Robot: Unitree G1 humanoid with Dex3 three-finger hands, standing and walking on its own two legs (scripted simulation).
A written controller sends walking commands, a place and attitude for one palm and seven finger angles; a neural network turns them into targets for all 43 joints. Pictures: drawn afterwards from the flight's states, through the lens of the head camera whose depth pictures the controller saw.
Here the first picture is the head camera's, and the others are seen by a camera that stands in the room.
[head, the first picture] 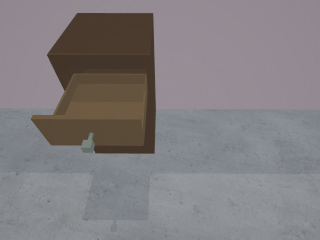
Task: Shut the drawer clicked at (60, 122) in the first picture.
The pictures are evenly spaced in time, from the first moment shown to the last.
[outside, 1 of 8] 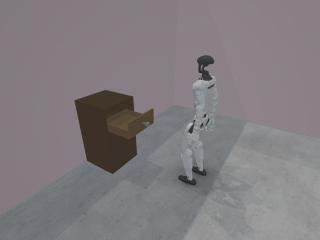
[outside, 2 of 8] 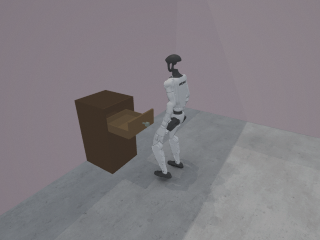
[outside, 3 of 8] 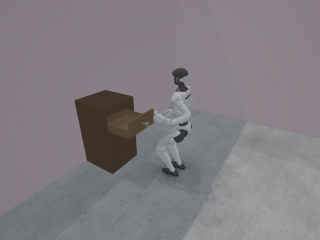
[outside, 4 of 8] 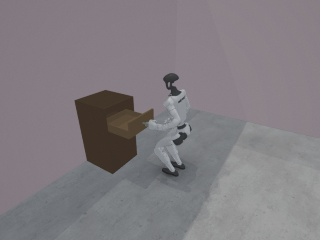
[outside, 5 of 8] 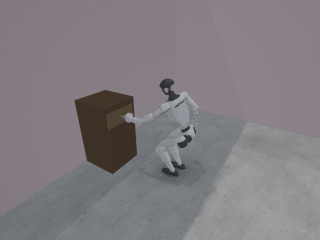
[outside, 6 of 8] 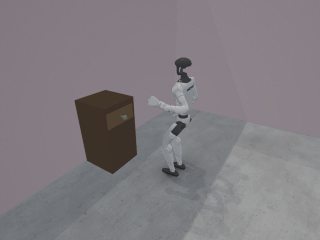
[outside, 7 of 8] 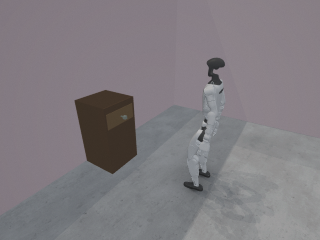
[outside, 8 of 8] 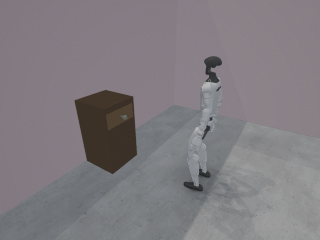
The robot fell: no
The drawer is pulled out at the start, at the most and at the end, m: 0.30 0.30 0.00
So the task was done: yes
